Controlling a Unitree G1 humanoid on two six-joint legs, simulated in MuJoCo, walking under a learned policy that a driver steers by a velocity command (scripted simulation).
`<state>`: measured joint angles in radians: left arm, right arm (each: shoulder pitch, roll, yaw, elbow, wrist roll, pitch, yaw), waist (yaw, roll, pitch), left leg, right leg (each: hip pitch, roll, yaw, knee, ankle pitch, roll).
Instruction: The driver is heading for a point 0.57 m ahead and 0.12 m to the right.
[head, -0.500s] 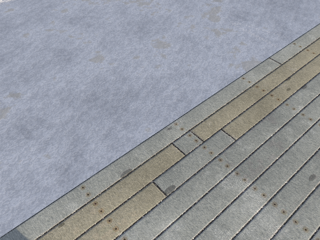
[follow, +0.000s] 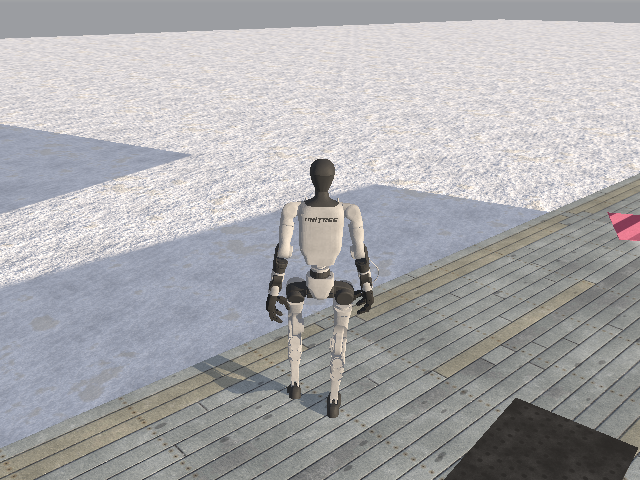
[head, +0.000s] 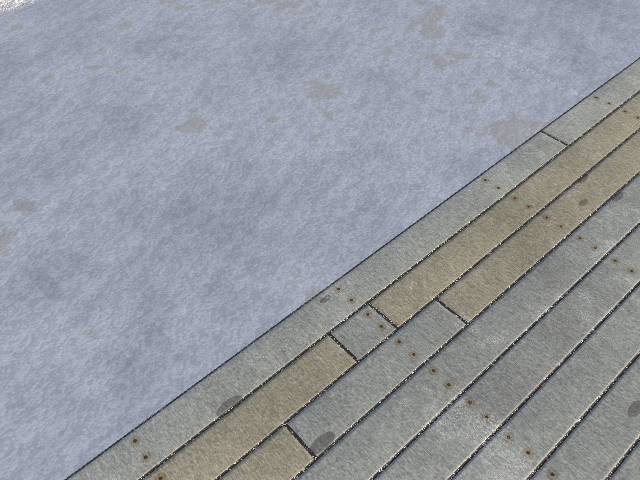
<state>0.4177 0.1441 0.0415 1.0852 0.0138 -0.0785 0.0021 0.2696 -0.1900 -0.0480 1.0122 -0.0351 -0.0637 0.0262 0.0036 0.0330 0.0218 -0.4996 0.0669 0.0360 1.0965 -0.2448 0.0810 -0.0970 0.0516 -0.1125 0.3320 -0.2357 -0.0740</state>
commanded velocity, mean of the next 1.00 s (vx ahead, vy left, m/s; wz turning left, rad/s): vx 0.30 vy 0.00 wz -0.31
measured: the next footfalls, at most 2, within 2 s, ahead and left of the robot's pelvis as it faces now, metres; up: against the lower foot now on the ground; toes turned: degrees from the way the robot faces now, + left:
left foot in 0.30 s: +0.36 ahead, +0.10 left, +0.00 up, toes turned +2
right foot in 0.80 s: +0.46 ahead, -0.08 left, +0.00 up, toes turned -22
